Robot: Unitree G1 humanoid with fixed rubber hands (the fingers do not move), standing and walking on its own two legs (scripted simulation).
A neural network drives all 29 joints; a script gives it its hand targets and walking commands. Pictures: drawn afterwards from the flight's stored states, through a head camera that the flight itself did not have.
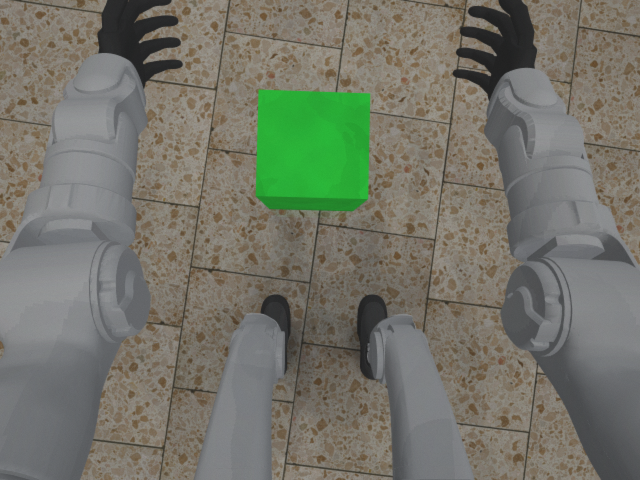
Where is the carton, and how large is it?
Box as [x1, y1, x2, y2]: [256, 90, 369, 210]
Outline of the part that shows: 259,90 256,196 269,208 353,210 367,199 369,93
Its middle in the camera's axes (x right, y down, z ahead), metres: -0.01 -0.17 +0.84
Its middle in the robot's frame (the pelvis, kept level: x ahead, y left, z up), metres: +0.55 +0.02 -0.53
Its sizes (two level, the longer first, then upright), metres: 0.210 0.200 0.250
